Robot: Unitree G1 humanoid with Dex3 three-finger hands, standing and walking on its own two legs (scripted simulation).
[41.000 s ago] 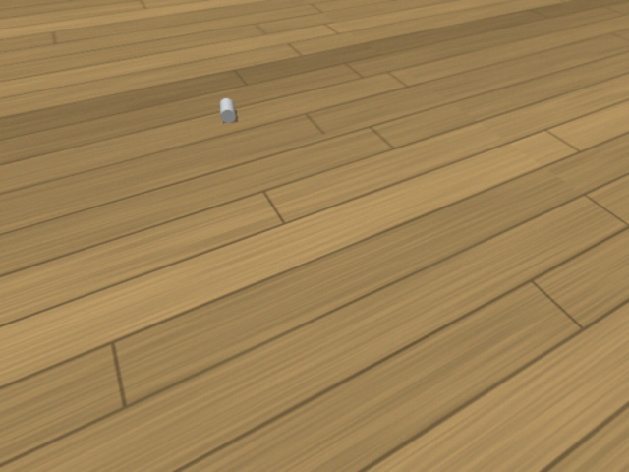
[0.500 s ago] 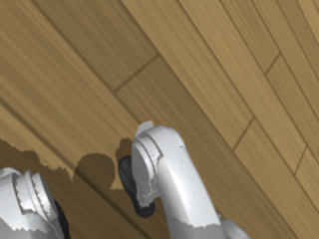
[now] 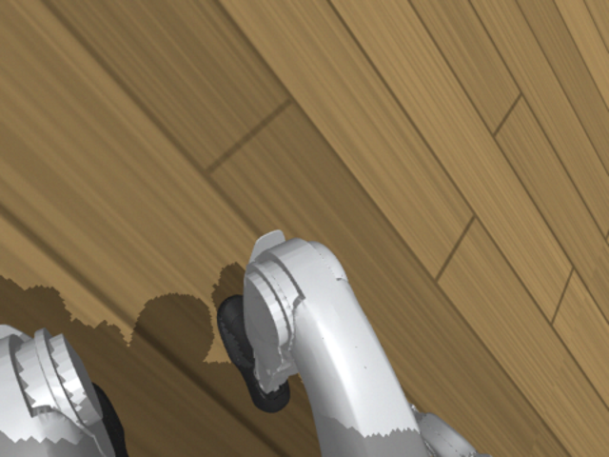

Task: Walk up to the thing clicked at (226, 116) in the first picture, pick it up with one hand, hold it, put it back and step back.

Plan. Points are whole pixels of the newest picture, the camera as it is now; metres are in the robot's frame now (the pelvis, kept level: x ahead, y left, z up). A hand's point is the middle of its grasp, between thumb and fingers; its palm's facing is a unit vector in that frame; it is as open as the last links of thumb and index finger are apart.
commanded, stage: open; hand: left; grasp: from above
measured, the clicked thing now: out of the picture +0.48 +0.31 -0.27
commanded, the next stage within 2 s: withdraw in 0.64 s
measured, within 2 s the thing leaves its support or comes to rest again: rests again in 0.14 s
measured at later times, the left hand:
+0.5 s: hand out of the picture +0.48 +0.31 -0.24, palm faces -0.42 -0.18 -0.89, open 14.0 cm
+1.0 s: hand out of the picture +0.50 +0.32 -0.20, palm faces -0.33 -0.13 -0.94, open 14.1 cm
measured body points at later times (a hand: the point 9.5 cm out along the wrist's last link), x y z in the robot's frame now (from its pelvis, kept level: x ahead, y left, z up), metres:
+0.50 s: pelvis +0.00 +0.00 +0.01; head +0.29 +0.12 +0.32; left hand +0.49 +0.32 -0.19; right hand +0.04 -0.25 -0.05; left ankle +0.06 +0.12 -0.28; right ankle +0.12 -0.11 -0.28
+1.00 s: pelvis +0.00 +0.00 +0.01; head +0.28 +0.12 +0.35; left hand +0.51 +0.32 -0.15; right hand +0.04 -0.25 -0.05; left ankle +0.06 +0.12 -0.28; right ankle +0.12 -0.11 -0.28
